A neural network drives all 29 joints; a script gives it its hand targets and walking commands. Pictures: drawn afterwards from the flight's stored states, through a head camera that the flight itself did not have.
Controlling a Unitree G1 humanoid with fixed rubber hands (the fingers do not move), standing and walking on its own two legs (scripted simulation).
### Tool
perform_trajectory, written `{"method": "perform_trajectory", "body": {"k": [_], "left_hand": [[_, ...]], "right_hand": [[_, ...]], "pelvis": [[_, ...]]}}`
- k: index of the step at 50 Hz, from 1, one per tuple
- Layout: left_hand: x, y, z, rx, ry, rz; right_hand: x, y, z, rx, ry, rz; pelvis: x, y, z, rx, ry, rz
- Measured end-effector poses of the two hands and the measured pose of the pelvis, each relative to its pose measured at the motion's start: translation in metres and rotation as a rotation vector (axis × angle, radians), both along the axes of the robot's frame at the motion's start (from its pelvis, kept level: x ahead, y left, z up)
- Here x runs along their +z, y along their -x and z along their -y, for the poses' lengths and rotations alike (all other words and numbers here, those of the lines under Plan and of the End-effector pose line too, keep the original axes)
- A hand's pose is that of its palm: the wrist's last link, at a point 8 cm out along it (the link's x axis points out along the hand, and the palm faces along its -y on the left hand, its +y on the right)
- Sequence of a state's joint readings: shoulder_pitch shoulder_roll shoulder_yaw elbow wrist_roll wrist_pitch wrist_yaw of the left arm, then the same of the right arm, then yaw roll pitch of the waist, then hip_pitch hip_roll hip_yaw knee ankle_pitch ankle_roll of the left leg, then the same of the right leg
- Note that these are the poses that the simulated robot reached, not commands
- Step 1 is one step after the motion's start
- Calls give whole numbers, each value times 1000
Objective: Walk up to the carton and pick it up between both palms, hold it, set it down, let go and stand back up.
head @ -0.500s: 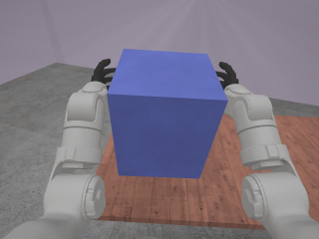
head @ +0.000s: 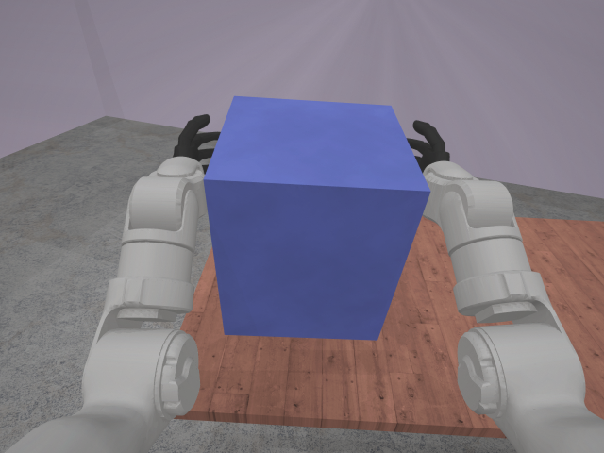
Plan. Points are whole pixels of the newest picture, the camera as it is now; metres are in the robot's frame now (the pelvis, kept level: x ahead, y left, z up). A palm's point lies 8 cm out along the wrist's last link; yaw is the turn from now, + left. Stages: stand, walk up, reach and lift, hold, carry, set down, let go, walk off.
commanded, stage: set down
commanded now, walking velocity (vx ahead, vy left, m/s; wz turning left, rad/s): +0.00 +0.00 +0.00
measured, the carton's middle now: (307, 220) +0.38 +0.02 +0.20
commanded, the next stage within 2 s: none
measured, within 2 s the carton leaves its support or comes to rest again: neither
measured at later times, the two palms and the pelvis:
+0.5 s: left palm (184, 172) +0.39 +0.17 +0.26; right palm (413, 188) +0.41 -0.13 +0.24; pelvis +0.01 +0.00 +0.00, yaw +0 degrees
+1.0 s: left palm (201, 186) +0.41 +0.16 +0.23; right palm (415, 190) +0.43 -0.14 +0.23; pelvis +0.02 +0.00 +0.00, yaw +0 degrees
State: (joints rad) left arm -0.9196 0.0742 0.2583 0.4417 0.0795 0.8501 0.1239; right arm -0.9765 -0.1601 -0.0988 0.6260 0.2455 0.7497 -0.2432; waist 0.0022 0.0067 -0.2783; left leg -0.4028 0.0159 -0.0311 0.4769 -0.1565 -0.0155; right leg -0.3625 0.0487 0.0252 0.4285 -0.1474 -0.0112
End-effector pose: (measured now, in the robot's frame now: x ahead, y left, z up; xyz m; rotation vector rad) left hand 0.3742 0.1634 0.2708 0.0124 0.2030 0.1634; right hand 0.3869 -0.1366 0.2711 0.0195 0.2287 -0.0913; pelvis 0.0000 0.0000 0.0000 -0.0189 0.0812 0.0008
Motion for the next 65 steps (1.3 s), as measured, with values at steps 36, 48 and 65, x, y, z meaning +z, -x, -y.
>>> {"method": "perform_trajectory", "body": {"k": [36, 48, 65], "left_hand": [[-15, -30, -6, 43, 7, 51], [-39, -37, -1, 52, -12, 12], [-49, -30, 9, 61, -10, -15]], "right_hand": [[-35, -37, -7, 25, -68, 48], [-46, -47, -2, 28, -66, 18], [-61, -42, 8, 45, -75, -4]], "pelvis": [[1, -16, 0, 1, 0, 8], [2, -20, -1, 1, 2, 4], [2, -14, 1, -1, 3, 14]]}}
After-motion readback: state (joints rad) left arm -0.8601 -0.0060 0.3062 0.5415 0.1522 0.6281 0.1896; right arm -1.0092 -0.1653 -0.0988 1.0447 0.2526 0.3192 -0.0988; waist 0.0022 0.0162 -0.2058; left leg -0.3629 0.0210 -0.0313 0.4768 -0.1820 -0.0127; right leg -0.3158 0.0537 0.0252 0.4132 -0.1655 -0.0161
